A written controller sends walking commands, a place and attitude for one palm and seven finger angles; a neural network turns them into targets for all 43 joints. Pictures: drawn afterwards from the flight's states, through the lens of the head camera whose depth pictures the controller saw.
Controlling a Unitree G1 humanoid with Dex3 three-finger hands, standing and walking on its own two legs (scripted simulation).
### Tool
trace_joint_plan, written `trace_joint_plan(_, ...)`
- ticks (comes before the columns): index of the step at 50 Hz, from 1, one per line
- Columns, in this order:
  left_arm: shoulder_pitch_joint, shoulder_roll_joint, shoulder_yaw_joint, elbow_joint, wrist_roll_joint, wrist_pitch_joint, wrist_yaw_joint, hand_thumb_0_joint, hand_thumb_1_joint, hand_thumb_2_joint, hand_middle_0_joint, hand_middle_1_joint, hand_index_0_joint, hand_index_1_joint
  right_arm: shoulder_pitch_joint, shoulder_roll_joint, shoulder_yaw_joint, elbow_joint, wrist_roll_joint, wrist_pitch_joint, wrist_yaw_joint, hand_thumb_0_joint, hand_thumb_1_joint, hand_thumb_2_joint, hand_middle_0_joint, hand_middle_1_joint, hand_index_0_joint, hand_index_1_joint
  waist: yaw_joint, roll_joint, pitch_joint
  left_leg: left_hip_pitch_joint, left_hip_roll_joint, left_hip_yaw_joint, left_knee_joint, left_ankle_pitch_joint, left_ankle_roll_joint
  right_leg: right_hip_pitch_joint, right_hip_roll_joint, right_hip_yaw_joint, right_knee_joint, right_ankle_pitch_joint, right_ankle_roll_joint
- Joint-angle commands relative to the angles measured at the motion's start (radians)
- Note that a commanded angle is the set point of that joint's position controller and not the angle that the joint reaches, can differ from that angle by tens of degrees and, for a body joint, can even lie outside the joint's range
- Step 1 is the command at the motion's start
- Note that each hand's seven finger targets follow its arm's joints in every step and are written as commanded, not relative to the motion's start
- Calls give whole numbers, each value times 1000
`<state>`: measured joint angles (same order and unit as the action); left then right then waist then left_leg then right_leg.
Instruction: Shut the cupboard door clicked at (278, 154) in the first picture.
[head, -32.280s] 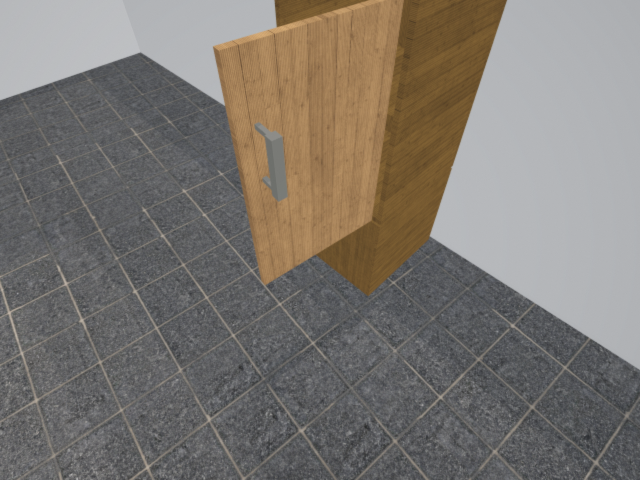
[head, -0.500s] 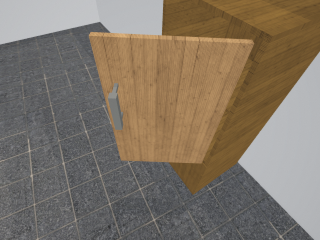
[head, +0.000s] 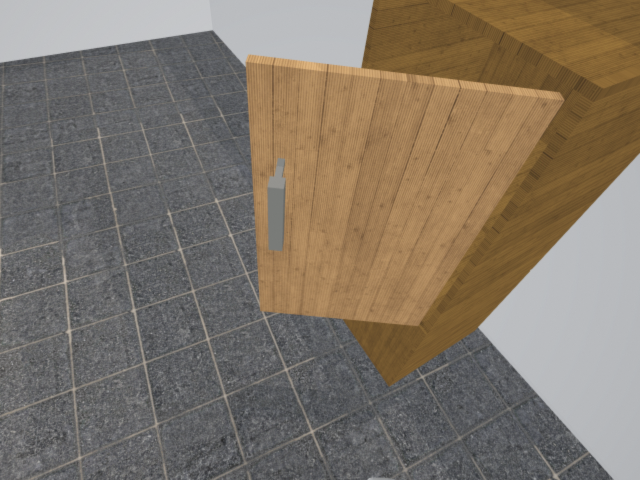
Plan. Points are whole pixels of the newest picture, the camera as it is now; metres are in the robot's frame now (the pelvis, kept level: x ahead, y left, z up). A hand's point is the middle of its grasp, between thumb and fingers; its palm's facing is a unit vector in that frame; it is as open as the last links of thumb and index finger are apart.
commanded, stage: come to a stop and stand still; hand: left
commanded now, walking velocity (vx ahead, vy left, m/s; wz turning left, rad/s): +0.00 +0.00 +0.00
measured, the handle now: (278, 206) +0.47 +0.11 +0.05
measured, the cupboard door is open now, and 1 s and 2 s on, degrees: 55 55 55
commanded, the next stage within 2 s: look again from close up in 0.74 s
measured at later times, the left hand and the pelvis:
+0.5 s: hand out of the picture -0.02 +0.16 -0.17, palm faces -0.02 -0.98 -0.17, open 7.3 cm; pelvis -0.03 +0.00 +0.01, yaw -2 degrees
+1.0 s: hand out of the picture -0.04 +0.17 -0.18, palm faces -0.01 -0.98 -0.18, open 7.4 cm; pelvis -0.03 +0.01 +0.00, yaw +0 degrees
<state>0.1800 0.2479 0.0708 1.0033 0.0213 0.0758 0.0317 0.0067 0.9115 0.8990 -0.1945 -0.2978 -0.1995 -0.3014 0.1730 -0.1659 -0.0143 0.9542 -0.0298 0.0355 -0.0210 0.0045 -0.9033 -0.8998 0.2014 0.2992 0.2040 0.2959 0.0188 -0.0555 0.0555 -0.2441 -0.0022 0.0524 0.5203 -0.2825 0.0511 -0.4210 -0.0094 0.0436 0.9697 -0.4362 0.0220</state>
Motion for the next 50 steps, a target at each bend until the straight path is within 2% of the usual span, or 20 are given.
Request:
trace_joint_plan(1, 26, 24, -18, -44, -4, -34, -4, 0, 900, 900, -200, -300, -200, -300, 49, -165, -36, -27, 8, -31, -23, 0, -900, -900, 200, 300, 200, 300, -20, 171, -66, 126, 238, -174, -181, 515, 115, 38, -9, -22, -148, -18, 7)
trace_joint_plan(4, 54, 11, -30, -32, -10, -42, -1, 0, 900, 900, -200, -300, -200, -300, 96, -173, -41, 10, 14, -33, -21, 0, -900, -900, 200, 300, 200, 300, -32, 188, -129, 211, 245, -199, -163, 578, 112, 129, -6, -45, -360, 35, 0)
trace_joint_plan(6, 113, 17, -31, -1, -10, -56, 3, 0, 900, 900, -200, -300, -200, -300, 86, -154, -39, 22, 26, -35, -19, 0, -900, -900, 200, 300, 200, 300, -8, 141, -134, 158, 211, -184, -121, 527, 73, 258, -11, -28, -563, 220, -13)
trace_joint_plan(8, 128, 46, -35, 24, -6, -73, 11, 0, 900, 900, -200, -300, -200, -300, 77, -111, -32, 26, 38, -38, -13, 0, -900, -900, 200, 300, 200, 300, -25, 21, -107, 65, 120, -119, -90, 293, -14, 312, -125, 113, -647, 417, -63)
trace_joint_plan(9, 94, 58, -39, 21, -7, -78, 10, 0, 900, 900, -200, -300, -200, -300, 83, -99, -25, 30, 38, -36, -9, 0, -900, -900, 200, 300, 200, 300, -46, -11, -69, 76, 83, -95, -118, 179, -39, 246, -177, 136, -652, 405, -96)
trace_joint_plan(10, 77, 61, -43, 20, -8, -76, 7, 0, 900, 900, -200, -300, -200, -300, 91, -97, -23, 42, 35, -35, -3, 0, -900, -900, 200, 300, 200, 300, -52, 11, -49, 120, 69, -94, -139, 172, -43, 189, -169, 114, -644, 366, -98)
trace_joint_plan(11, 83, 41, -41, 29, -5, -76, 7, 0, 900, 900, -200, -300, -200, -300, 103, -94, -25, 57, 28, -35, -2, 0, -900, -900, 200, 300, 200, 300, -51, 13, -69, 140, 83, -95, -137, 294, -38, 220, -126, 76, -615, 430, -81)
trace_joint_plan(12, 110, 27, -44, 40, -8, -86, 11, 0, 900, 900, -200, -300, -200, -300, 109, -101, -25, 72, 24, -41, -7, 0, -900, -900, 200, 300, 200, 300, -42, -66, -107, 158, 100, -92, -123, 358, -30, 254, -108, 68, -598, 509, -70)
trace_joint_plan(14, 120, 14, -54, 54, -12, -88, 14, 0, 900, 900, -200, -300, -200, -300, 116, -119, -22, 91, 27, -45, -9, 0, -900, -900, 200, 300, 200, 300, -40, -78, -97, 176, 109, -94, -149, 304, -27, 244, -108, 62, -621, 429, -60)
trace_joint_plan(23, 151, -4, -60, 92, -11, -72, 9, 0, 900, 900, -200, -300, -200, -300, 146, -85, -5, 154, 22, -30, -8, 0, -900, -900, 200, 300, 200, 300, -26, 68, 115, 55, 89, -100, -253, 8, -34, 163, -86, 76, -707, 123, -59)
trace_joint_plan(27, 160, -14, -60, 96, -11, -73, 6, 0, 900, 900, -200, -300, -200, -300, 176, -80, -6, 161, 20, -28, -10, 0, -900, -900, 200, 300, 200, 300, -29, 56, 95, 53, 88, -101, -250, -17, -34, 161, -82, 78, -714, 88, -58)
trace_joint_plan(35, 180, -37, -59, 110, -14, -80, 7, 0, 900, 900, -200, -300, -200, -300, 208, -74, -6, 170, 21, -43, -16, 0, -900, -900, 200, 300, 200, 300, -29, 50, 21, 82, 103, -110, -242, 47, -30, 198, -76, 64, -676, 183, -59)
trace_joint_plan(41, 200, -51, -62, 124, -12, -82, 12, 0, 900, 900, -200, -300, -200, -300, 212, -59, -5, 175, 26, -46, -19, 0, -900, -900, 200, 300, 200, 300, -26, 34, 37, 84, 108, -108, -232, 100, -23, 200, -77, 56, -675, 220, -56)
trace_joint_plan(42, 244, -23, -79, 126, 12, -121, 45, 0, 900, 900, -200, -300, -200, -300, 105, -86, 8, 103, 23, -74, -1, 0, -900, -900, 200, 300, 200, 300, 5, 127, 40, 22, 113, -76, -14, 268, -45, 181, -119, 69, -654, 430, -58)
trace_joint_plan(43, 210, 19, -68, 80, -5, -124, 36, 0, 900, 900, -200, -300, -200, -300, 156, -50, 4, 84, 19, -61, 6, 0, -900, -900, 200, 300, 200, 300, -48, 123, -7, 38, 81, -87, -51, 34, -40, 149, -130, 92, -661, 135, -82)
trace_joint_plan(44, 179, 7, -67, 68, -2, -118, 28, 0, 900, 900, -200, -300, -200, -300, 180, -60, -4, 94, 13, -58, 5, 0, -900, -900, 200, 300, 200, 300, -57, 159, 19, 6, 77, -98, -81, -6, -30, 128, -100, 70, -617, 57, -90)
trace_joint_plan(45, 193, -6, -71, 68, -4, -118, 25, 0, 900, 900, -200, -300, -200, -300, 199, -69, -2, 91, 11, -58, 6, 0, -900, -900, 200, 300, 200, 300, -55, 149, 1, -18, 87, -115, -88, -20, -19, 139, -70, 48, -587, 56, -90)
trace_joint_plan(46, 208, -18, -72, 65, -2, -122, 23, 0, 900, 900, -200, -300, -200, -300, 198, -60, 2, 85, 8, -65, 5, 0, -900, -900, 200, 300, 200, 300, -41, 193, -18, -23, 92, -126, -98, 33, -10, 170, -66, 35, -568, 128, -92)
trace_joint_plan(48, 219, -28, -75, 67, -5, -121, 21, 0, 900, 900, -200, -300, -200, -300, 185, -65, 1, 68, 13, -70, 2, 0, -900, -900, 200, 300, 200, 300, -33, 112, -42, 0, 100, -136, -103, 72, 1, 175, -57, 31, -544, 153, -86)
trace_joint_plan(50, 204, -43, -79, 67, -5, -117, 20, 0, 900, 900, -200, -300, -200, -300, 187, -76, 1, 66, 16, -71, 0, 0, -900, -900, 200, 300, 200, 300, -35, 21, -4, -10, 106, -141, -111, 81, 7, 156, -52, 28, -542, 146, -79)
